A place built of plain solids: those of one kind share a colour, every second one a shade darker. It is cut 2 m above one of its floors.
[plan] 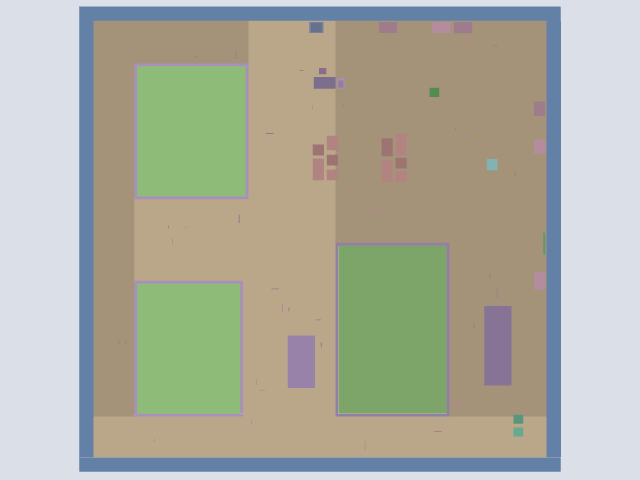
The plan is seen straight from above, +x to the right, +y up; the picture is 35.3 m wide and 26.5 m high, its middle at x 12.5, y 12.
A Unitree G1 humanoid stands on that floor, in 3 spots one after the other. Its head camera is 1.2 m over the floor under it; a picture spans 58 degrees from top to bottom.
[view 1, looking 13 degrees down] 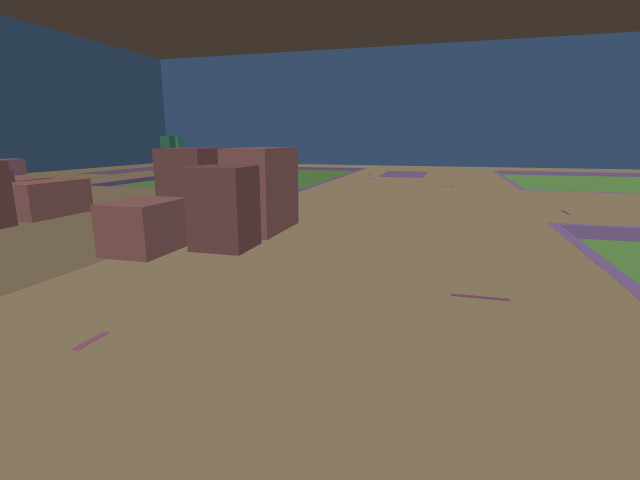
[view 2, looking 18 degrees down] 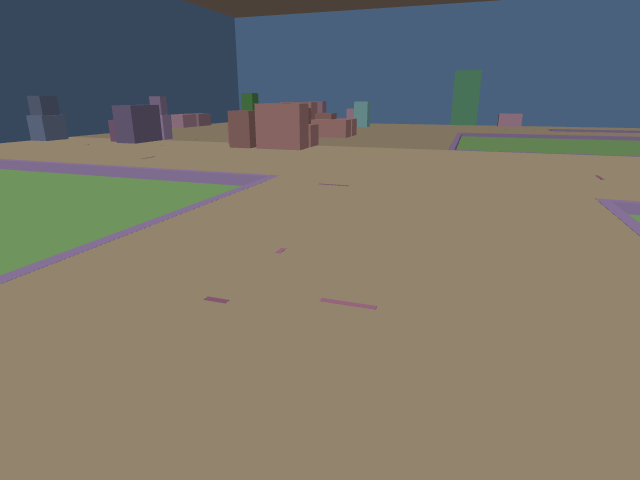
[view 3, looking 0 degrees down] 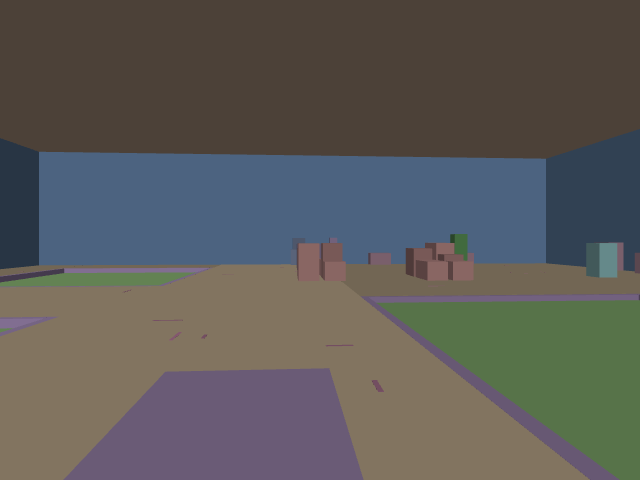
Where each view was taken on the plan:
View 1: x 10.05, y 21.30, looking -74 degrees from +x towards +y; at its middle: floor_deck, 5.33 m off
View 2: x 2.00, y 11.30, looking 19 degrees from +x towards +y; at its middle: floor_deck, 3.89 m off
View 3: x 11.85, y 2.70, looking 86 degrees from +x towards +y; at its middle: wall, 21.45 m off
